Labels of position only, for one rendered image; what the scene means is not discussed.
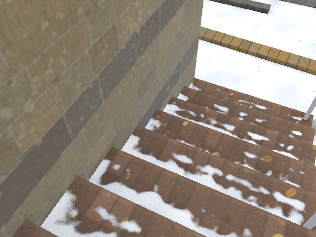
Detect stairs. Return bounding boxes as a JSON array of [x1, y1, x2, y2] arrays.
[[13, 78, 316, 237]]

